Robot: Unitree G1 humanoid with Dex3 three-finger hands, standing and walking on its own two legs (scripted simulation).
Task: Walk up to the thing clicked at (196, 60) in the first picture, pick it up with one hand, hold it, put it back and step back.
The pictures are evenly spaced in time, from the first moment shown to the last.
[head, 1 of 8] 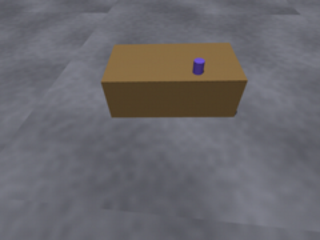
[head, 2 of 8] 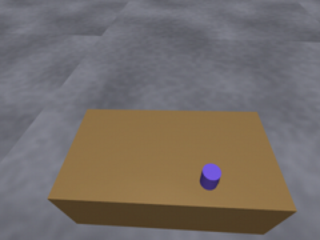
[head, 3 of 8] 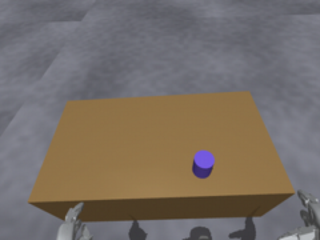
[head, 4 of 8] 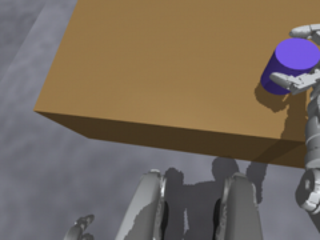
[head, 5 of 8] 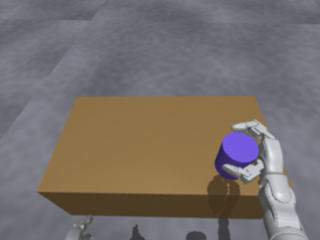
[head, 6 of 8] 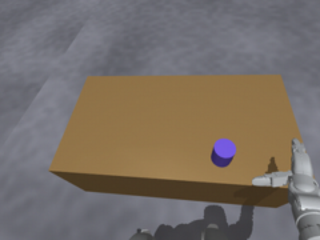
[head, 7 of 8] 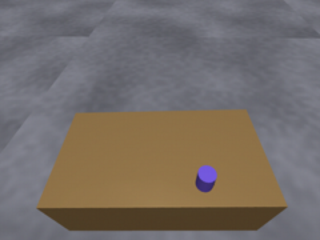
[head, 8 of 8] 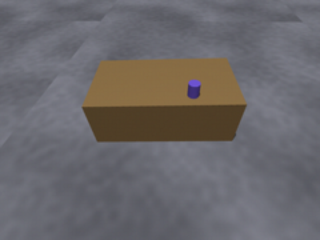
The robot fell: no
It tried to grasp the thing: yes
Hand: right
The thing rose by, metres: 0.33
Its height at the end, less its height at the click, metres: +0.00
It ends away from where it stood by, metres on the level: 0.02
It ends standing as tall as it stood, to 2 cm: yes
